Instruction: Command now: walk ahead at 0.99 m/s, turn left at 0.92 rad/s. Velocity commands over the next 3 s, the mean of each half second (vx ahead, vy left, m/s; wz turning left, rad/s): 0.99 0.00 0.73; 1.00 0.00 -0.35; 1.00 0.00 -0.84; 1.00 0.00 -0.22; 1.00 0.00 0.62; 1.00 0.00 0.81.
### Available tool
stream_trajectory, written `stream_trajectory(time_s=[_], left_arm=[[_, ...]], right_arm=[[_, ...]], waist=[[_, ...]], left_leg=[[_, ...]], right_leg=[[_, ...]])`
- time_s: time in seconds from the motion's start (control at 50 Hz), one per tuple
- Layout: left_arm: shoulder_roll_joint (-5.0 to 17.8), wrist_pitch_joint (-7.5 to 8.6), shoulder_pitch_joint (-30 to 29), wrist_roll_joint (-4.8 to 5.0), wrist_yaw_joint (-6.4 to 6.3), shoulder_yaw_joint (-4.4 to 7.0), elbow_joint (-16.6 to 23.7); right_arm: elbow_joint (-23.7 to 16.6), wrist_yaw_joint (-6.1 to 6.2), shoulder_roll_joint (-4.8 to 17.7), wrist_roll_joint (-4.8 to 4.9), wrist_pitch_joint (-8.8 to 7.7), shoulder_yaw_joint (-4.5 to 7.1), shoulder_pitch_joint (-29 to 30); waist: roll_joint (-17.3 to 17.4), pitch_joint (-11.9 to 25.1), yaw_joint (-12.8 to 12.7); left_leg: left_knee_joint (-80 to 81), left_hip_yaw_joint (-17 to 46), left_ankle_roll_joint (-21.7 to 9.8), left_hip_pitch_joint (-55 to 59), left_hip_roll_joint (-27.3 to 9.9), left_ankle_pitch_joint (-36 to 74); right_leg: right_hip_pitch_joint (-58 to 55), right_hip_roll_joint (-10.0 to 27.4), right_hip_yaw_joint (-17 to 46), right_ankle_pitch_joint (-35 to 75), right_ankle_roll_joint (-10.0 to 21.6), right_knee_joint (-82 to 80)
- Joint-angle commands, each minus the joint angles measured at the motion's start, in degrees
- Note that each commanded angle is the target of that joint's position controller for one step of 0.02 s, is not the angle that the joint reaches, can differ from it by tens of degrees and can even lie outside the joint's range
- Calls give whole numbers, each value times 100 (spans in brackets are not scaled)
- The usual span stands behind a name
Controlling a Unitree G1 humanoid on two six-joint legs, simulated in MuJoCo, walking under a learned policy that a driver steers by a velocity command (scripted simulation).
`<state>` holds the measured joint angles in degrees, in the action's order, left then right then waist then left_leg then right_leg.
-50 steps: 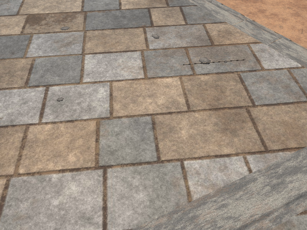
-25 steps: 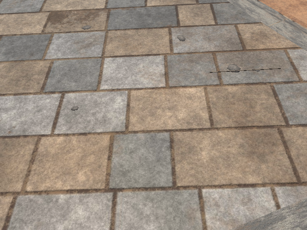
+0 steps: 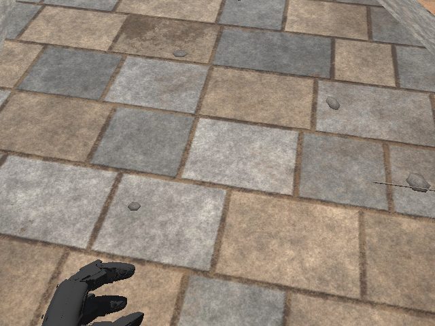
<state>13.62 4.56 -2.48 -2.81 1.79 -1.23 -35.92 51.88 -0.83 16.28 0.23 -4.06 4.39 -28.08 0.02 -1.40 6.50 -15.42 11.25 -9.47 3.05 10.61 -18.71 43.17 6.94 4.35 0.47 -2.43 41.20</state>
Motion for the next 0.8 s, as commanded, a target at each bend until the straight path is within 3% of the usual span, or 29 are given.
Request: stream_trajectory(time_s=[0.02,0.06,0.08,0.1,0.12,0.14,0.16,0.18,0.2,0.24,0.28,0.36,0.4,0.42,0.44,0.48,0.5,0.52,0.54,0.56,0.58,0.6,0.62,0.64,0.66,0.68,0.7,0.74,0.8], left_arm=[[509,50,-475,84,-20,92,502],[844,67,149,97,-124,223,362],[1135,92,1002,147,-211,356,170],[1443,103,2230,141,-334,499,-114],[1805,108,3408,-46,-459,638,-306],[2139,94,2836,-173,-373,715,-264],[1475,41,2180,-105,-307,680,-119],[983,30,1854,-48,-287,555,-132],[791,29,1845,-84,-267,514,-279],[625,108,2157,-35,-256,452,-674],[463,236,2314,105,-152,410,-957],[708,373,2043,101,-80,437,-1067],[819,385,2275,161,-68,441,-1202],[977,380,2484,172,-71,458,-1291],[1057,352,2722,175,-82,461,-1394],[1447,274,2884,147,-160,513,-1495],[1644,199,2905,127,-217,539,-1522],[1771,104,2805,118,-270,560,-1511],[1748,42,2658,152,-296,546,-1440],[1049,34,2916,36,-225,417,-1266],[660,84,3489,340,-129,334,-993],[1147,120,2505,338,-184,433,-867],[977,147,2277,370,-164,401,-815],[836,110,2292,315,-144,361,-929],[712,0,2496,254,-105,350,-1047],[608,-123,2710,192,-42,328,-1155],[558,-219,2651,174,12,344,-1188],[443,-326,2158,167,96,347,-1056],[295,-281,1258,261,150,272,-733]], right_arm=[[-406,47,1046,50,-87,254,123],[-455,99,1238,31,-91,292,247],[-502,82,1473,-23,-105,338,442],[-590,40,1455,-72,-150,334,805],[-777,41,581,-110,-203,115,882],[-1174,54,155,262,-156,-65,127],[-977,131,673,62,-30,-43,590],[-986,69,796,-55,37,5,1032],[-1003,-3,739,-111,95,4,1238],[-1223,-180,397,-253,235,-72,1498],[-1481,-269,122,-263,329,-181,1778],[-1857,-369,267,-261,307,-288,2404],[-1964,-449,280,-262,259,-354,2926],[-2016,-473,227,-260,229,-394,3134],[-2002,-466,249,-254,203,-403,3262],[-1912,-386,425,-306,164,-364,3067],[-1763,-327,593,-347,147,-295,2565],[-1417,-245,777,-332,142,-193,1493],[-1051,-139,1034,-363,142,-57,375],[-883,-7,1515,-377,154,77,61],[-1052,34,1874,-385,161,155,209],[-1010,64,1550,-312,143,174,342],[-854,89,1290,-290,66,106,614],[-779,56,966,-316,-24,45,857],[-767,55,778,-301,-100,-14,1059],[-721,50,583,-254,-160,-70,1073],[-635,35,402,-198,-227,-116,1029],[-498,10,404,-93,-332,-114,936],[-394,-21,277,-124,-417,-169,849]], waist=[[283,-230,-146],[307,363,-472],[375,900,-974],[345,1449,-1675],[-575,2185,-1919],[-2548,2961,-1088],[-1332,2051,-1143],[-689,1252,-1142],[-168,773,-1079],[-365,262,-881],[-447,25,-691],[-414,-462,-403],[-169,-710,-556],[-183,-766,-634],[-126,-774,-718],[-504,-419,-482],[-708,33,-162],[-855,605,341],[-697,1108,900],[357,1653,476],[1429,2665,-38],[302,1963,244],[170,872,-52],[-245,342,-342],[-233,176,-613],[79,136,-762],[148,-11,-824],[264,-322,-821],[357,-600,-728]], left_leg=[[270,1042,-311,-1287,-1150,3898],[-765,1079,-27,-855,-1149,5295],[-1849,1093,86,-905,-1134,5519],[-3233,968,165,-1594,-906,4950],[-5234,490,122,-2604,-572,1432],[-6635,-179,287,-4098,-201,-1036],[-6762,-347,192,-4640,-815,-317],[-6465,-494,231,-4684,-1042,151],[-6313,-572,275,-4582,-1213,263],[-6133,-583,313,-4506,-1469,235],[-5939,-515,328,-4700,-1591,257],[-4368,-636,392,-4555,-1482,1368],[-3185,-1316,306,-3790,-1265,1928],[-2844,-1508,215,-3468,-1186,2035],[-2617,-1694,132,-3399,-1057,1984],[-2324,-1898,-18,-2952,-688,1420],[-2237,-1885,-118,-2350,-499,1038],[-2123,-1780,-222,-1234,-370,751],[-1682,-1447,-355,221,-530,783],[-1902,69,-288,1560,-1830,-459],[-833,3361,-852,2730,-3312,-1226],[-353,2877,-616,2172,-2986,-853],[-243,1933,-532,1088,-2870,8],[-97,1293,-379,156,-2652,733],[81,717,-190,-457,-2468,958],[307,399,-108,-969,-2388,985],[494,102,-9,-1135,-2279,1061],[828,-653,272,-1141,-2098,1709],[977,-1875,611,-1241,-1631,3533]], right_leg=[[-1784,-598,-502,570,109,-849],[-2896,-882,-424,49,220,-1199],[-3862,-884,-336,-424,275,-1166],[-5258,-541,-169,-906,355,-1018],[-6595,862,1137,-2792,508,-980],[-7284,2326,4554,-3893,1153,-2243],[-6445,1870,4234,-4761,1108,-2514],[-5649,1594,3110,-4037,1032,-2467],[-4999,1405,2364,-2957,992,-2538],[-4183,1102,1342,-2005,899,-2719],[-3873,991,770,-1444,852,-2991],[-3260,629,-605,-325,826,-3664],[-2984,427,-1193,290,788,-4163],[-3072,529,-1250,692,842,-4337],[-3481,512,-1402,1579,851,-4224],[-4371,717,-1525,4412,853,-3383],[-4658,806,-1566,5408,817,-2447],[-4536,837,-1565,5796,800,-1128],[-3766,656,-1619,4982,747,608],[-2323,103,-1406,-317,725,2785],[-494,-813,-330,-3010,636,4621],[144,-540,174,-2286,775,4655],[202,-351,37,-1790,764,4234],[-103,-122,36,-1615,741,3781],[-495,7,86,-1504,711,3485],[-892,103,84,-1449,650,3298],[-896,161,92,-1431,625,3153],[-409,171,-62,-1031,600,2856],[-359,-58,-603,62,671,1805]])
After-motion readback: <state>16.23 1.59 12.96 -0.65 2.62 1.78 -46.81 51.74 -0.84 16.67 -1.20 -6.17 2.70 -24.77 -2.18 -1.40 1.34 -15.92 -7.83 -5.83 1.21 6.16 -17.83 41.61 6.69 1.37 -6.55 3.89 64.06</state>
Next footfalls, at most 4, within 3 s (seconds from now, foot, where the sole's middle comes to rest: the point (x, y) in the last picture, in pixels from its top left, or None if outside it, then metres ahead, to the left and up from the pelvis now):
0.10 right None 0.33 -0.16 -0.77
0.54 left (147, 273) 0.65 0.18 -0.77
1.00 right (136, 163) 1.11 0.22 -0.77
1.40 left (99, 94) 1.52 0.39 -0.77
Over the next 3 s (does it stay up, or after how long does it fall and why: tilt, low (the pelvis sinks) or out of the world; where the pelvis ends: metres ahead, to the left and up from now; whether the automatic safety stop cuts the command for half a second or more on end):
stays up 2.75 -0.03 0.00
